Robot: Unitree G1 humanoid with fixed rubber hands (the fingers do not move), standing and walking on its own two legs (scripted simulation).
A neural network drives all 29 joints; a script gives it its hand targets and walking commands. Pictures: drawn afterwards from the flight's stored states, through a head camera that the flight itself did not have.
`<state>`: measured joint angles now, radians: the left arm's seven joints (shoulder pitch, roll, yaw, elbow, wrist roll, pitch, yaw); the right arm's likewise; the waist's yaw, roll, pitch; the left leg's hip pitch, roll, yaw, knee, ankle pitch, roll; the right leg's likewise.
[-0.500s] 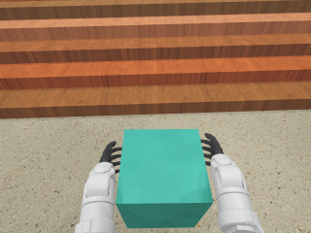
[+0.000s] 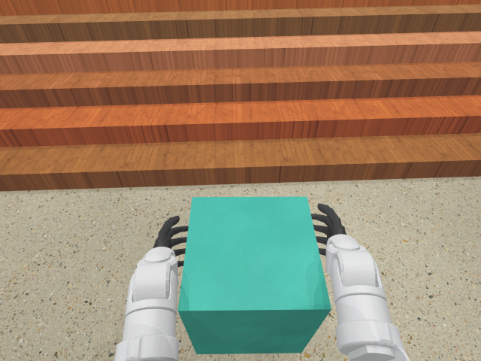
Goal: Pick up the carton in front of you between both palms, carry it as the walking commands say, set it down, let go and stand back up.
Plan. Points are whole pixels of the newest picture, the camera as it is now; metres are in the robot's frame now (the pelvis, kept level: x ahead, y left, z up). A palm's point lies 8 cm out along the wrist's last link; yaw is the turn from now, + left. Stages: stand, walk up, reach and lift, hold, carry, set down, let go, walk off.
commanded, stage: carry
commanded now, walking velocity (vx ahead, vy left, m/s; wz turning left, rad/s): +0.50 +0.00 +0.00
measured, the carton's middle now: (249, 278) +0.28 +0.00 -0.03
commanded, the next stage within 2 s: none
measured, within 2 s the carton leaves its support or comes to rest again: neither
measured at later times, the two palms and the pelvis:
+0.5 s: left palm (176, 192) +0.40 +0.14 +0.09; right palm (329, 184) +0.41 -0.16 +0.09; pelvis +0.14 -0.01 +0.00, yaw -2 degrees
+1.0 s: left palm (211, 123) +0.71 +0.08 +0.06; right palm (319, 121) +0.70 -0.21 +0.06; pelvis +0.44 -0.05 -0.02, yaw -2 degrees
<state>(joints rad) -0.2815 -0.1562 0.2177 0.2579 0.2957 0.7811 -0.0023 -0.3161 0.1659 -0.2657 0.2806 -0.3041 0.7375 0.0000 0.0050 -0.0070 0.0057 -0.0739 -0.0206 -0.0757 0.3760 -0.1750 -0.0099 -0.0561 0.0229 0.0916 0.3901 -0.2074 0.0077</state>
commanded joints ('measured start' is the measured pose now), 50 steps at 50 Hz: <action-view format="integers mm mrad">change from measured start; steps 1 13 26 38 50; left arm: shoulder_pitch -613 -579 -358 -370 -362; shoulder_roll -916 -817 -832 -841 -905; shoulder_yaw -539 -745 -813 -794 -812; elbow -83 -394 -672 -625 -637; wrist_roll -303 -486 -597 -585 -581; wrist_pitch -63 175 415 455 402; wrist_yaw -247 -178 -170 -156 -166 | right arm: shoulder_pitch -441 -511 -221 -300 -326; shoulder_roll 945 899 884 888 898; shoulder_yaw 540 848 851 862 892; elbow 36 -346 -573 -592 -625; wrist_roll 274 520 569 616 616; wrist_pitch -5 245 459 500 468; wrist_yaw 255 181 147 157 181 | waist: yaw -6 16 -7 -23 18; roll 82 -100 -37 122 -113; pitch -197 -212 -372 -269 -401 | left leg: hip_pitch -76 -663 155 55 -678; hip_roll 118 109 84 297 134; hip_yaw -59 111 255 125 94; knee -77 462 -2 -215 933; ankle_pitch -430 -229 -31 31 -262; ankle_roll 30 10 35 133 28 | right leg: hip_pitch -192 72 -260 -531 268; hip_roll -59 -388 -180 -107 -437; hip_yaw -2 352 -164 -246 263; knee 10 -298 187 264 -131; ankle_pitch -343 -413 164 18 86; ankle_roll -11 -184 -63 4 -223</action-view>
